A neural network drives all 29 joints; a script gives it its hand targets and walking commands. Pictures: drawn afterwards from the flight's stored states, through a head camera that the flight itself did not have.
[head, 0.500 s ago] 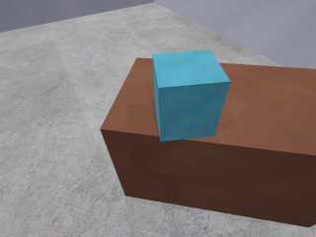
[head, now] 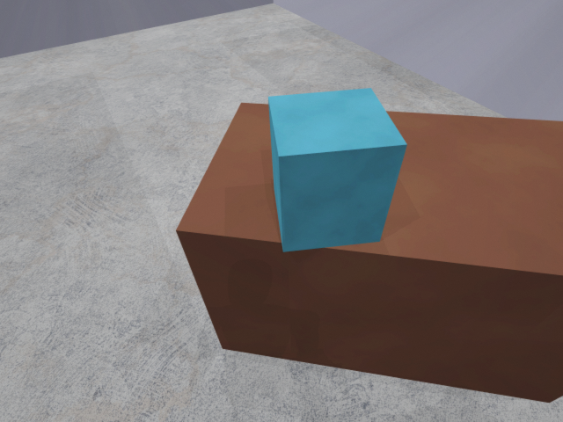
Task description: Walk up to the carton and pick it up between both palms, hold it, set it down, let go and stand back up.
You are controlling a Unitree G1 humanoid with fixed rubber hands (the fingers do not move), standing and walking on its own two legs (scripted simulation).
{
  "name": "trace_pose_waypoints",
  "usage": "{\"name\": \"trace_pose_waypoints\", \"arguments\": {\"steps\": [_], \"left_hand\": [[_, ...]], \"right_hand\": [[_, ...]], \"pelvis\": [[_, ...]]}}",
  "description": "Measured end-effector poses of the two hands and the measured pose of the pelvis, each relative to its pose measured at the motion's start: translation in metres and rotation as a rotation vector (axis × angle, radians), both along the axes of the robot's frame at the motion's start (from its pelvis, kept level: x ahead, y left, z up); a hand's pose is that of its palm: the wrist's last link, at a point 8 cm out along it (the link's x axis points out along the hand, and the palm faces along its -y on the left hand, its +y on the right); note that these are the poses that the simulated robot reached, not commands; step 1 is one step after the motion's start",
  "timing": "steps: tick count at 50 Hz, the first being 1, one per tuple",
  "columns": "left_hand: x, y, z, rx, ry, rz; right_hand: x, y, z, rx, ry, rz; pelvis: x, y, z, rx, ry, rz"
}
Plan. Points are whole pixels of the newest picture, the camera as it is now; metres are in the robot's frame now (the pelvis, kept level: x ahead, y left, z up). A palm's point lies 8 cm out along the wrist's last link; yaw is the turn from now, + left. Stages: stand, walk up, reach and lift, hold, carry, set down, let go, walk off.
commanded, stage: stand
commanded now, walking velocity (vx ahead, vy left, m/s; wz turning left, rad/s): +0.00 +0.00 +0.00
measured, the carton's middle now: (326, 171) +0.60 -0.05 +0.02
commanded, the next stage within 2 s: walk up in 0.72 s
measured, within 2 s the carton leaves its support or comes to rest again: neither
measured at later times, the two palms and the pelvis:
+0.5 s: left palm out of the picture +0.03 +0.25 -0.13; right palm out of the picture +0.02 -0.24 -0.14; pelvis +0.00 +0.00 +0.00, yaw +0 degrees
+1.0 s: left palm out of the picture +0.02 +0.25 -0.13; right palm out of the picture +0.03 -0.24 -0.14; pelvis +0.02 +0.01 +0.00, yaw -1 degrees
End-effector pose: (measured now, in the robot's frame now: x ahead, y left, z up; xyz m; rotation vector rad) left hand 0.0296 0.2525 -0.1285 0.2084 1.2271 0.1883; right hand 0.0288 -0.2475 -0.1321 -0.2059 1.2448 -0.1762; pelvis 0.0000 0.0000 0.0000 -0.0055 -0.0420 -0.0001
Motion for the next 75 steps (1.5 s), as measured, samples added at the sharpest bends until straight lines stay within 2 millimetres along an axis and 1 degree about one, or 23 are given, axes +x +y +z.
{"name": "trace_pose_waypoints", "arguments": {"steps": [23, 34, 47, 49, 51, 55, 57, 59, 62, 66, 70, 73, 75], "left_hand": [[-0.003, -0.006, -0.003, -0.010, 0.030, 0.006], [-0.005, -0.010, -0.003, -0.017, 0.050, 0.015], [0.000, -0.012, -0.005, -0.020, 0.047, 0.013], [-0.004, -0.008, -0.005, -0.011, 0.049, 0.014], [-0.013, 0.001, -0.006, 0.002, 0.072, 0.030], [-0.031, 0.025, -0.010, 0.020, 0.150, 0.054], [-0.030, 0.038, -0.017, 0.017, 0.187, 0.046], [-0.016, 0.045, -0.020, 0.017, 0.196, 0.012], [0.022, 0.048, -0.022, 0.015, 0.164, -0.058], [0.092, 0.039, -0.018, 0.000, 0.063, -0.140], [0.169, 0.019, -0.009, -0.011, -0.067, -0.218], [0.220, 0.005, -0.006, 0.004, -0.166, -0.258], [0.242, 0.002, -0.004, 0.025, -0.210, -0.266]], "right_hand": [[-0.006, 0.004, -0.003, 0.008, 0.033, -0.015], [-0.008, 0.009, -0.005, 0.018, 0.049, -0.018], [-0.003, 0.010, -0.007, 0.019, 0.045, -0.017], [-0.001, 0.007, -0.008, 0.013, 0.038, -0.013], [0.005, 0.008, -0.009, 0.007, 0.032, -0.002], [0.027, 0.015, -0.007, -0.007, -0.020, 0.010], [0.035, 0.019, -0.008, -0.023, -0.056, -0.007], [0.034, 0.021, -0.008, -0.043, -0.063, -0.038], [0.024, 0.025, -0.007, -0.052, -0.027, -0.096], [0.012, 0.033, -0.007, -0.034, 0.036, -0.144], [0.008, 0.035, -0.015, -0.003, 0.089, -0.189], [0.012, 0.030, -0.029, 0.021, 0.123, -0.211], [0.025, 0.026, -0.036, 0.032, 0.134, -0.201]], "pelvis": [[0.003, -0.001, 0.001, 0.000, 0.002, -0.006], [0.008, 0.000, 0.001, -0.003, 0.008, -0.005], [0.013, 0.000, 0.000, -0.002, 0.008, -0.014], [0.017, 0.003, -0.003, -0.005, 0.008, -0.017], [0.023, 0.008, -0.005, -0.015, 0.012, -0.015], [0.036, 0.024, -0.010, -0.029, 0.013, -0.027], [0.045, 0.032, -0.016, -0.009, 0.003, -0.044], [0.055, 0.037, -0.019, 0.009, -0.002, -0.069], [0.068, 0.038, -0.019, 0.028, -0.018, -0.096], [0.088, 0.036, -0.016, 0.041, -0.029, -0.128], [0.110, 0.031, -0.019, 0.040, -0.033, -0.152], [0.129, 0.024, -0.029, 0.016, -0.041, -0.162], [0.140, 0.021, -0.033, -0.009, -0.041, -0.156]]}}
